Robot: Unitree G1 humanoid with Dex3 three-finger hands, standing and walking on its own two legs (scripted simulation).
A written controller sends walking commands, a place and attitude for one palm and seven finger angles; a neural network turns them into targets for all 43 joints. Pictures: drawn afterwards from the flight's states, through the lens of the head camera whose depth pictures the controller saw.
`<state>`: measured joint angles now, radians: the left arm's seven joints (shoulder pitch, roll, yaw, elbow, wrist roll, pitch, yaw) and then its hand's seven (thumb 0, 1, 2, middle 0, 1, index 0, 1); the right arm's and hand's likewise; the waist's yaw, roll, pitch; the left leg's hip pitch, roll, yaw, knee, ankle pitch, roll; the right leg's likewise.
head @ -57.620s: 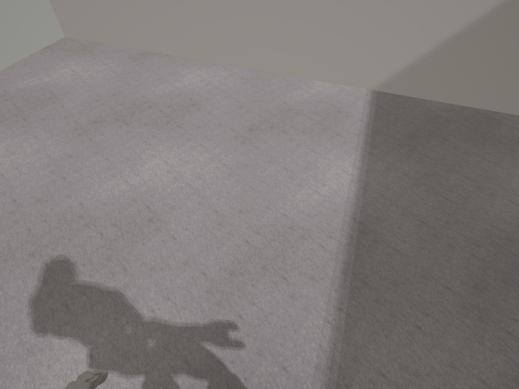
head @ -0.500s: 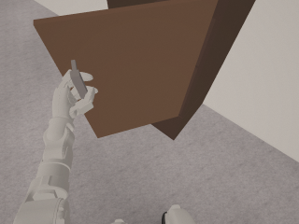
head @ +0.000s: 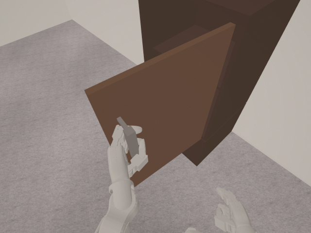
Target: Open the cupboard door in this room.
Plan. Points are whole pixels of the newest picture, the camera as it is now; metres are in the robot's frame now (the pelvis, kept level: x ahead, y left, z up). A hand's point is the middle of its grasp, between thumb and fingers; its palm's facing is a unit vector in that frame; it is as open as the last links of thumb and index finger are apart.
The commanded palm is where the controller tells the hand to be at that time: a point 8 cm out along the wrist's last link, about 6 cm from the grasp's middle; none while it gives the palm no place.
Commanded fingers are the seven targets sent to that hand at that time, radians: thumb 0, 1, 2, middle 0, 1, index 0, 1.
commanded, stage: open thumb and fingers to let go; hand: left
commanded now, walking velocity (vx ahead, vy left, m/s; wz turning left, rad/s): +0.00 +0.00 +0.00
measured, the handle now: (128, 139) +0.34 +0.09 +0.05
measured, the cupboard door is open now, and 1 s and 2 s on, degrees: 84 82 85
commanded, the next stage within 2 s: slide the hand sideways off the handle in 0.84 s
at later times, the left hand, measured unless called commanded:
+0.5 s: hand (142, 149) +0.31 +0.05 +0.05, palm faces +0.32 -0.95 -0.01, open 11.8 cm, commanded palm +0.27 +0.10 +0.05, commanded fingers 0.00 -0.50 0.30 -0.28 -1.05 -0.28 -1.05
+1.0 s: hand (140, 154) +0.30 +0.06 +0.05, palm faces +0.19 -0.98 -0.04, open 14.8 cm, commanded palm +0.26 +0.10 +0.05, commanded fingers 0.00 -0.50 0.30 -0.15 -0.30 -0.15 -0.30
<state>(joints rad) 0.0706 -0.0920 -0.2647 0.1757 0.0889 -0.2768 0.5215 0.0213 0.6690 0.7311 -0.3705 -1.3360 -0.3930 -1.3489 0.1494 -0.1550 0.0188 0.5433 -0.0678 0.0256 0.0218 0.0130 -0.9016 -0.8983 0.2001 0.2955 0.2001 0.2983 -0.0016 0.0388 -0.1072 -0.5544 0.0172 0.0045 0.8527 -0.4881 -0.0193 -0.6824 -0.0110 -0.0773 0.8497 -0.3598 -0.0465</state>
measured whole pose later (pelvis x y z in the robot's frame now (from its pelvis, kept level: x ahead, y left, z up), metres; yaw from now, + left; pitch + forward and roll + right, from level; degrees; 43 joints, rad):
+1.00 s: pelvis -0.03 +0.02 -0.01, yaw +1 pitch +11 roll +1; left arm -0.11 -0.10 -0.23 0.34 0.11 -0.32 0.48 -0.01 -0.49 0.30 -0.41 -0.60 -0.36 -0.61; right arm 0.17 -0.18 0.01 0.60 -0.08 -0.02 0.00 0.02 -0.90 -0.90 0.20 0.30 0.20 0.30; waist 0.00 0.03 -0.10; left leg -0.64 -0.01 0.01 0.93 -0.48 0.01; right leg -0.75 -0.04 -0.07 0.91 -0.34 -0.03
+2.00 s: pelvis -0.01 +0.01 -0.02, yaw +1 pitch +11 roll +0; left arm 0.39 0.14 -0.07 -0.16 -0.12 -0.29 -0.14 -0.01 -0.50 0.30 -0.17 -0.31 -0.17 -0.31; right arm 0.23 -0.23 0.02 0.45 0.00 -0.13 -0.03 0.02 -0.90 -0.90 0.20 0.30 0.20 0.30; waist 0.02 0.04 -0.10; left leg -0.65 0.00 -0.01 1.00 -0.55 -0.01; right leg -0.76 -0.03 -0.09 0.98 -0.41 -0.04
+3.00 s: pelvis +0.01 +0.04 +0.02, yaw +1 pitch +1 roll -2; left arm 0.56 0.28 0.12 -0.43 -0.02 -0.05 0.09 -0.01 -0.15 0.44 -0.17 -0.30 -0.17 -0.30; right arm 0.27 -0.23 0.05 0.54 0.00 -0.17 -0.09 0.02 -0.90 -0.90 0.20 0.30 0.20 0.30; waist 0.06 0.06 -0.04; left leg -0.27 -0.01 0.00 0.69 -0.44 0.04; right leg -0.37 -0.03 -0.07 0.64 -0.29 0.01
